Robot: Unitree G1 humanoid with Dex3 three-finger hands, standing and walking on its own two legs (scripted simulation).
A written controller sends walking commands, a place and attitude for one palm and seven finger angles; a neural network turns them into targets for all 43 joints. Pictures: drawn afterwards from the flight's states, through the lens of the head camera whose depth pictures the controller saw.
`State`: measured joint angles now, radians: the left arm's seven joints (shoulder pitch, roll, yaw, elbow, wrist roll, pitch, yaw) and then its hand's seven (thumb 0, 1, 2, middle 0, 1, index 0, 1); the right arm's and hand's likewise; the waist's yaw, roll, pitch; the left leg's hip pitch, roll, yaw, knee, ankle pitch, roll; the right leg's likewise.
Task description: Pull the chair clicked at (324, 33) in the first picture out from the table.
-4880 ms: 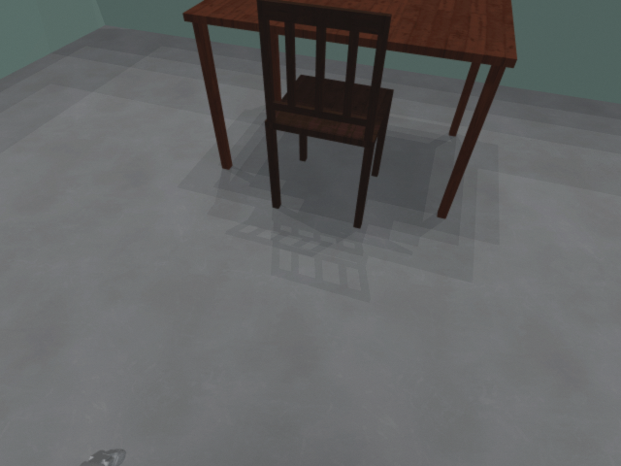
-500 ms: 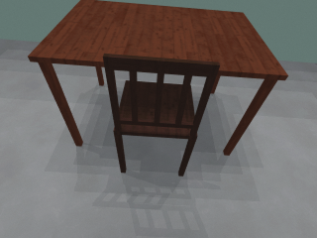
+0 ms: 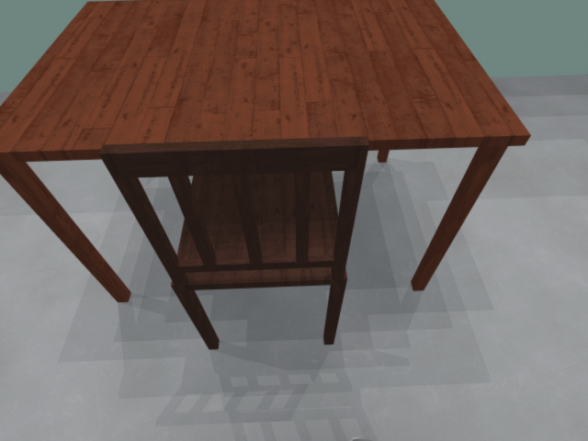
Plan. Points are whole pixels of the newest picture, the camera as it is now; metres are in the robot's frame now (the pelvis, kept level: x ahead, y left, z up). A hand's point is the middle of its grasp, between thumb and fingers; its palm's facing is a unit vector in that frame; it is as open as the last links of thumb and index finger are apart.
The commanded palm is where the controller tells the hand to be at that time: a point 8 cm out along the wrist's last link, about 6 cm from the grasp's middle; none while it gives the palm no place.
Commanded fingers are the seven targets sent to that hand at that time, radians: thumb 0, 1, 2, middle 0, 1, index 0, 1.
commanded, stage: come to a stop and stand still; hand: left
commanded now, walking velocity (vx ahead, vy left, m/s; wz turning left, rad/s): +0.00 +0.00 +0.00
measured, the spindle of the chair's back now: (249, 222) +0.51 +0.11 -0.07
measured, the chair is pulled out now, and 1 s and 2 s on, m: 0.00 0.00 0.00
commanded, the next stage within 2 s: look again from close up in 1.40 s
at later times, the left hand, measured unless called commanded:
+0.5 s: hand out of the picture +0.05 +0.17 -0.16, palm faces +0.04 -0.97 -0.24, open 7.3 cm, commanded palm none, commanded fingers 0.00 0.90 0.90 -0.20 -0.30 -0.20 -0.30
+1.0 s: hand out of the picture +0.10 +0.16 -0.16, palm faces +0.02 -0.98 -0.22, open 7.3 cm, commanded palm none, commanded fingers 0.00 0.90 0.90 -0.20 -0.30 -0.20 -0.30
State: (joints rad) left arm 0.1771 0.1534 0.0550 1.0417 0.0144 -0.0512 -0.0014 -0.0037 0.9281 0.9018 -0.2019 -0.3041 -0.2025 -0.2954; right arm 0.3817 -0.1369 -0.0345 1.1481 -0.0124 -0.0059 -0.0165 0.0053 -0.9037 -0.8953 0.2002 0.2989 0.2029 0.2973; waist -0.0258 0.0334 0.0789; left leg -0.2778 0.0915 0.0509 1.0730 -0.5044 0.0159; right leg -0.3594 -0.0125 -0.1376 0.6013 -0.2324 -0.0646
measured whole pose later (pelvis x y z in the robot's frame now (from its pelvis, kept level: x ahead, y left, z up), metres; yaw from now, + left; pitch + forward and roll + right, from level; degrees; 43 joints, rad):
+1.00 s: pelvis +0.06 -0.02 +0.01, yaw +0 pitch -1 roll +1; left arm 0.25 0.18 0.00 1.00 0.01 -0.01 0.03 0.00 0.92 0.90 -0.20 -0.30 -0.20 -0.30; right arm 0.30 -0.15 0.02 1.08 -0.02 0.00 -0.01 0.00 -0.91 -0.90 0.20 0.30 0.20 0.30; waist -0.01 -0.01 0.04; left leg -0.26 0.04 0.07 0.50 -0.23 -0.01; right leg -0.19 0.00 -0.09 0.52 -0.33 -0.05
